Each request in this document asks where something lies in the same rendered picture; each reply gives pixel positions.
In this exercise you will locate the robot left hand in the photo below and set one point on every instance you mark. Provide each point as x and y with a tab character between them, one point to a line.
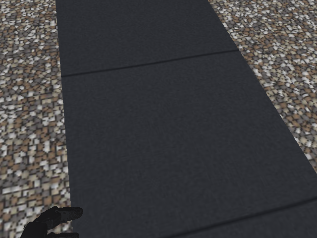
50	219

